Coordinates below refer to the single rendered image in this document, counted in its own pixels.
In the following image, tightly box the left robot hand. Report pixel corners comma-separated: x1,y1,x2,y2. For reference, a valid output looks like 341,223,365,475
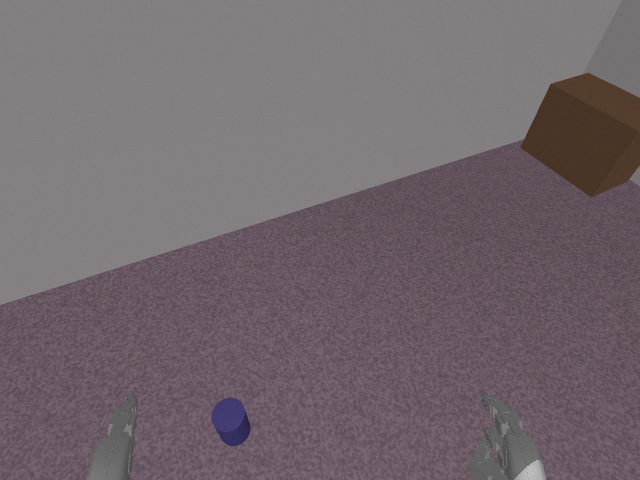
85,394,138,480

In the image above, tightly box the right robot hand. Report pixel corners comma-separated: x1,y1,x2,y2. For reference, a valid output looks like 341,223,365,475
468,393,547,480

